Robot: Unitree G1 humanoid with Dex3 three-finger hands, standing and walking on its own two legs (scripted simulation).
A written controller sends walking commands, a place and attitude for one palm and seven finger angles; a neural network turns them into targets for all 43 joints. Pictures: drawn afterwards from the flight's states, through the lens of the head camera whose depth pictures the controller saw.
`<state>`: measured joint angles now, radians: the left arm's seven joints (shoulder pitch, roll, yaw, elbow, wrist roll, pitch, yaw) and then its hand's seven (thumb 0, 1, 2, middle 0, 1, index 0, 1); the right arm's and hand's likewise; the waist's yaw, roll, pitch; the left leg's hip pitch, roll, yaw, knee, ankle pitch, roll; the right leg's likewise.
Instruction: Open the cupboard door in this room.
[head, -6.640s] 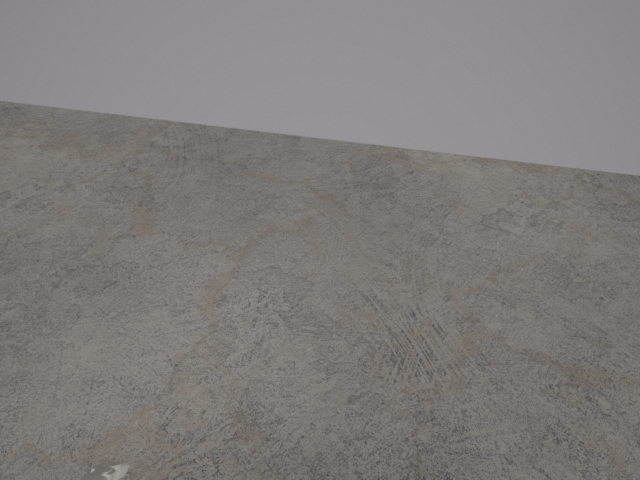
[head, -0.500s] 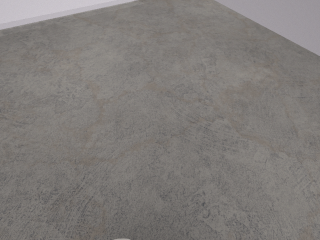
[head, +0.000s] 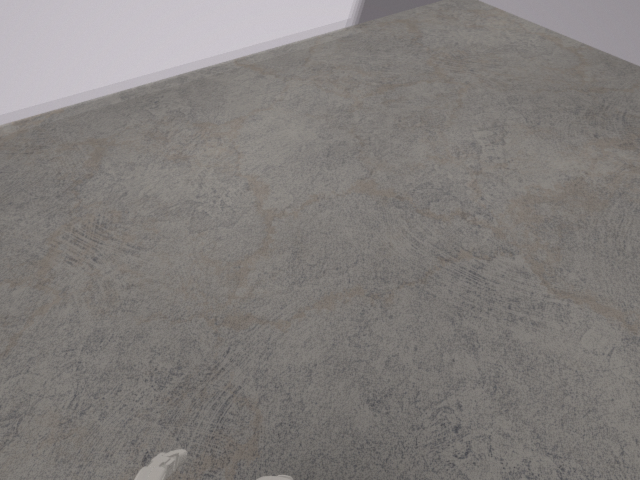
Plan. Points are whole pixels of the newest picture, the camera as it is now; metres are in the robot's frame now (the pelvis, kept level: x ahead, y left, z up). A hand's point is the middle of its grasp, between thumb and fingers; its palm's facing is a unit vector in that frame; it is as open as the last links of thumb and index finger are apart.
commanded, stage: turn or walk to find it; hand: left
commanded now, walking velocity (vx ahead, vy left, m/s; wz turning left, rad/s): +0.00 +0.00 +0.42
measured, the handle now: out of the picture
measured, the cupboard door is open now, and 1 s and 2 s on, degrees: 0 0 0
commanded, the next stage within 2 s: none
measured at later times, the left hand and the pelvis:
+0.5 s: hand out of the picture -0.06 +0.25 -0.18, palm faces +0.29 -0.92 -0.25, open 7.3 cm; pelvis -0.03 +0.03 +0.00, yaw +14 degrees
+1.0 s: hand out of the picture -0.04 +0.19 -0.14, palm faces +0.45 -0.85 -0.28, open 7.3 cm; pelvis -0.04 -0.02 +0.01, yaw +27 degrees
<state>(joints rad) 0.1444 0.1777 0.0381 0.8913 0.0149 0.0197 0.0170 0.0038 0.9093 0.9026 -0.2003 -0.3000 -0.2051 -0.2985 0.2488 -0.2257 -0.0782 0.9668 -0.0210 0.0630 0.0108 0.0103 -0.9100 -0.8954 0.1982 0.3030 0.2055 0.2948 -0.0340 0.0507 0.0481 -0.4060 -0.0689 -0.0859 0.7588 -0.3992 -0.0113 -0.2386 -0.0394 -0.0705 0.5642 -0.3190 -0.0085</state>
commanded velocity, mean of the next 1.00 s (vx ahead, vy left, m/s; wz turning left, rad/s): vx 0.00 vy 0.00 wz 0.42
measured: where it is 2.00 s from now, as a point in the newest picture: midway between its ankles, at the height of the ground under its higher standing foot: outside the picture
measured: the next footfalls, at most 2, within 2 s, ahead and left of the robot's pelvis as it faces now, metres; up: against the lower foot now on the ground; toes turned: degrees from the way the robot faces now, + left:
left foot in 0.38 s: -0.01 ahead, +0.15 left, +0.00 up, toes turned +16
right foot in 0.82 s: +0.04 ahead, -0.09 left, +0.00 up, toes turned +18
